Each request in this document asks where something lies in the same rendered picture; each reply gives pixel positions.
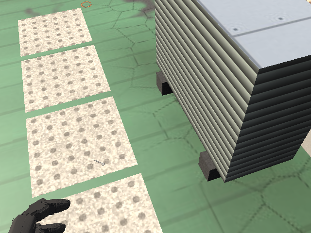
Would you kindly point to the robot left hand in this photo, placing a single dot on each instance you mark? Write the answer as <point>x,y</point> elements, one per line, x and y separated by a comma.
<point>27,221</point>

